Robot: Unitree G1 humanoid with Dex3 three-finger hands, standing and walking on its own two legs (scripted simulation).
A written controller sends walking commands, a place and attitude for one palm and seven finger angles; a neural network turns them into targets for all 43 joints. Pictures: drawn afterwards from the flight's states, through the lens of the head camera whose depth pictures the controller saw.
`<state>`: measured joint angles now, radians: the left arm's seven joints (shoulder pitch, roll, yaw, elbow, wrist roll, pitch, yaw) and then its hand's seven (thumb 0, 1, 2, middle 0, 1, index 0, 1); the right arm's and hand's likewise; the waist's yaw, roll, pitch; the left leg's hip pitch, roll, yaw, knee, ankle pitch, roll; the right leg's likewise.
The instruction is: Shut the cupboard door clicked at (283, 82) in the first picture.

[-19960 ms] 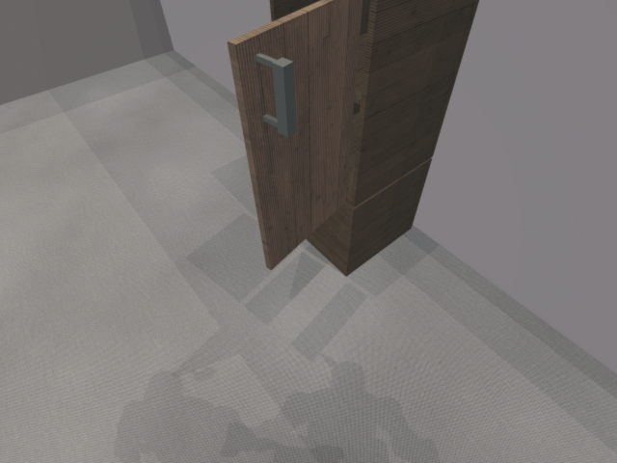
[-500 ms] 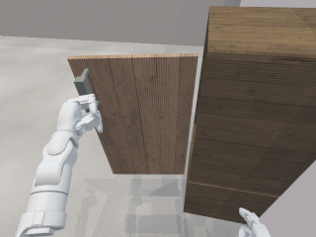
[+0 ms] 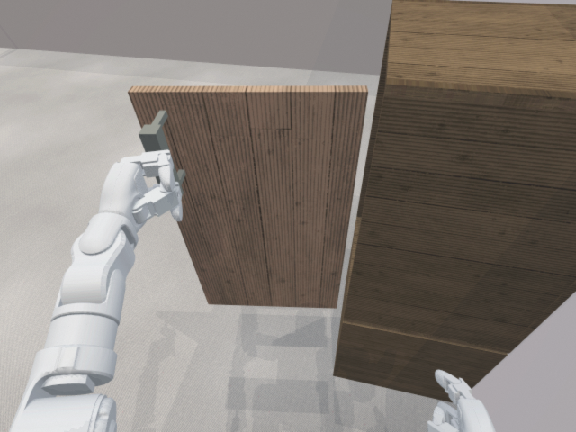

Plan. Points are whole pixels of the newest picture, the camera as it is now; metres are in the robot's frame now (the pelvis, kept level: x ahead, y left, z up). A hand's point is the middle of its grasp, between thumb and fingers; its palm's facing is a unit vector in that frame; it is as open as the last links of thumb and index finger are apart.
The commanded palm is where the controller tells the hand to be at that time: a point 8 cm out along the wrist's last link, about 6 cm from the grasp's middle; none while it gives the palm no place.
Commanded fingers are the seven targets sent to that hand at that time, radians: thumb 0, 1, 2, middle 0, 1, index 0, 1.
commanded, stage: push the door shut along its arc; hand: left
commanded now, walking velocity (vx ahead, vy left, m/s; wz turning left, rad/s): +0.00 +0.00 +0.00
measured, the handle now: (167, 157) +0.46 +0.21 +0.16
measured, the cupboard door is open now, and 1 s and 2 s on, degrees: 100 81 62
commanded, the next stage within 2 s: pull the fist back off the door in 1.68 s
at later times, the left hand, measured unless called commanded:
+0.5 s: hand (178, 166) +0.43 +0.18 +0.17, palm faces -0.12 -0.99 -0.03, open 3.1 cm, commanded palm +0.43 +0.22 +0.16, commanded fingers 0.00 0.90 0.90 -1.30 -1.50 -1.30 -1.50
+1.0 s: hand (220, 142) +0.49 +0.13 +0.17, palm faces -0.28 -0.96 -0.02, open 3.1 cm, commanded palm +0.50 +0.18 +0.16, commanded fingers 0.00 0.90 0.90 -1.30 -1.50 -1.30 -1.50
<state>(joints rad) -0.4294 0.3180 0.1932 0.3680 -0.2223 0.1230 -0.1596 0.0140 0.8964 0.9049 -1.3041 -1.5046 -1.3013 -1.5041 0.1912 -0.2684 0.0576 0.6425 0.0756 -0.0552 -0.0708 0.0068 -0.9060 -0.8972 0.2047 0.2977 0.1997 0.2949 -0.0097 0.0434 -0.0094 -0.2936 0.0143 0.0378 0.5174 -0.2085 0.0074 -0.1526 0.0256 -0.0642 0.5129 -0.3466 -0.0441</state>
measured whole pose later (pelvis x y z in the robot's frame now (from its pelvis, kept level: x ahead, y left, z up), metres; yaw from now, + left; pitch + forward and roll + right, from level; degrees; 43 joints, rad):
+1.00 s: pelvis +0.00 +0.03 -0.01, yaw +0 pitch +9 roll -1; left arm -1.06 0.41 0.18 1.15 -0.18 -0.15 -0.35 0.01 0.90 0.90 -1.30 -1.50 -1.30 -1.50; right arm 0.38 -0.30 0.02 0.75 0.03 -0.12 -0.05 0.00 -0.91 -0.90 0.21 0.30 0.20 0.30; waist -0.14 0.03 -0.05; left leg -0.56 0.00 0.05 0.67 -0.26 0.05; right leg -0.42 0.00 -0.05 0.65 -0.39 0.00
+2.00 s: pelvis +0.00 +0.01 -0.03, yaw +0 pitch +19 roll -2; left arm -1.38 0.35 0.31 1.31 0.00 -0.11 0.17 -0.03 0.82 0.94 -1.30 -1.50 -1.30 -1.50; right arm 0.43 -0.27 0.00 0.75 -0.05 -0.13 0.06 0.00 -0.91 -0.90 0.20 0.30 0.20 0.29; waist -0.21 0.06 -0.09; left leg -0.82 0.03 0.01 0.77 -0.28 0.01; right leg -0.66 0.04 -0.09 0.75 -0.42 -0.04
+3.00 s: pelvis +0.01 +0.00 +0.00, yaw -3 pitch +4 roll +1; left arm -0.64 0.18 0.22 0.70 -0.14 -0.07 0.02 0.01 0.90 0.90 -1.30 -1.50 -1.30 -1.50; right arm 0.35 -0.25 0.02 0.67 0.04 0.00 0.00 0.00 -0.91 -0.90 0.20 0.30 0.20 0.29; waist -0.05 0.06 -0.09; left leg -0.37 0.02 0.08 0.53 -0.23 0.01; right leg -0.25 0.03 -0.01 0.55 -0.36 -0.04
